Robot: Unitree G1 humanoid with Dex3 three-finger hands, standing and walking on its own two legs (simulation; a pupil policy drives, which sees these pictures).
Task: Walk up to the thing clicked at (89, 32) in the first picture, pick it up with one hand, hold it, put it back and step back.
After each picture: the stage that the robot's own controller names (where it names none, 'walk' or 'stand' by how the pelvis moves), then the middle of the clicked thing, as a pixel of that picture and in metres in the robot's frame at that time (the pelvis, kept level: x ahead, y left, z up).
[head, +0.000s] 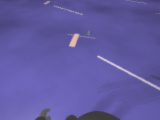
stand; (88, 33) +2.20 +0.06 -0.72
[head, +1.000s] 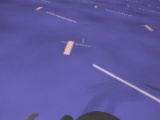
walk; (83, 40) +2.07 +0.09 -0.71
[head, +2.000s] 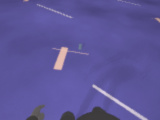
walk; (80, 46) +1.45 +0.13 -0.71
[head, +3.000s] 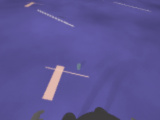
walk; (78, 66) +0.92 +0.13 -0.72
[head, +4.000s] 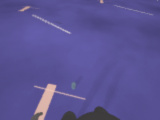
walk; (73, 85) +0.56 +0.17 -0.71
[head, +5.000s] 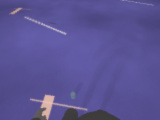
stand; (73, 95) +0.38 +0.19 -0.70
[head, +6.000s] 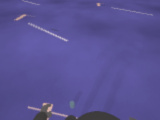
stand; (72, 104) +0.32 +0.19 -0.72
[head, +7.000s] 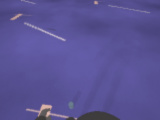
stand; (71, 105) +0.30 +0.20 -0.73
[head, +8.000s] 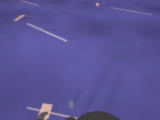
stand; (71, 104) +0.32 +0.20 -0.73
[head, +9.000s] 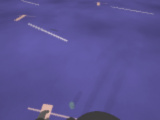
stand; (71, 105) +0.31 +0.19 -0.73
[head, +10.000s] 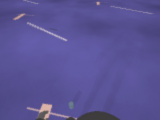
go down; (71, 105) +0.31 +0.20 -0.73
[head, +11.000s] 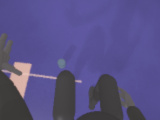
go down; (61, 63) +0.40 +0.21 -0.33
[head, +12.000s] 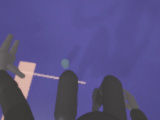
approach; (65, 64) +0.40 +0.21 -0.31
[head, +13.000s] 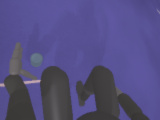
close in; (36, 60) +0.39 +0.25 -0.22
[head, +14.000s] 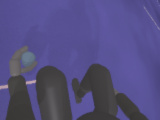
close; (28, 59) +0.39 +0.26 -0.22
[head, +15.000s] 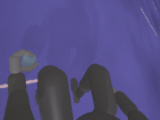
lift; (28, 60) +0.37 +0.25 -0.23
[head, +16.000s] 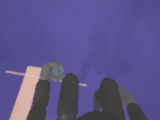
lift; (58, 73) +0.30 +0.22 -0.08
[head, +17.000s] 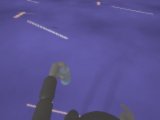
hold; (65, 75) +0.33 +0.17 +0.03
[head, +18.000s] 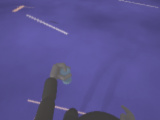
hold; (66, 76) +0.33 +0.17 -0.01
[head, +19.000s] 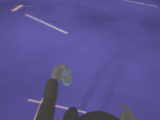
crouch; (66, 77) +0.32 +0.16 -0.02
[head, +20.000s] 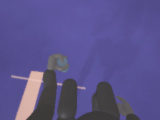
crouch; (63, 65) +0.39 +0.19 -0.10
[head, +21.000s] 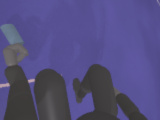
lower; (13, 36) +0.52 +0.34 -0.25
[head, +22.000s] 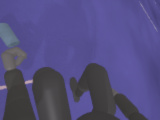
lower; (7, 35) +0.52 +0.35 -0.25
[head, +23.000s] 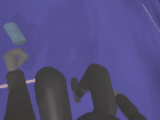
lower; (15, 34) +0.54 +0.33 -0.25
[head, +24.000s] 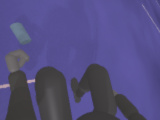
lower; (21, 34) +0.55 +0.31 -0.25
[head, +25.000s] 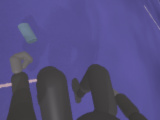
loosen; (28, 33) +0.57 +0.29 -0.25
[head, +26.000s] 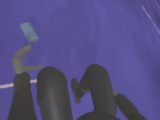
open; (30, 33) +0.58 +0.27 -0.25
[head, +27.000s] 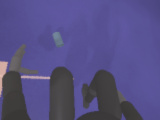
stand; (58, 39) +0.60 +0.22 -0.28
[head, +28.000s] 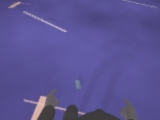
stand; (78, 84) +0.54 +0.09 -0.66
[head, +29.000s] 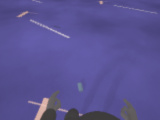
stand; (80, 87) +0.57 +0.09 -0.69
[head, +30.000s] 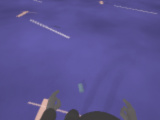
stand; (80, 88) +0.56 +0.08 -0.69
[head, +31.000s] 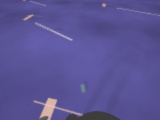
stand; (83, 88) +0.58 +0.08 -0.74
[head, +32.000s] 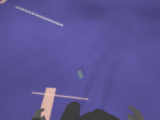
walk; (80, 74) +0.63 +0.10 -0.72
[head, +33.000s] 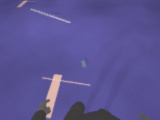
walk; (84, 64) +0.84 +0.15 -0.73
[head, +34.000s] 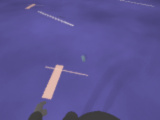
stand; (83, 58) +1.13 +0.12 -0.73
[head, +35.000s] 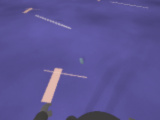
stand; (81, 60) +1.12 +0.14 -0.75
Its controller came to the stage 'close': yes
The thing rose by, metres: 0.70
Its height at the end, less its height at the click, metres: -0.02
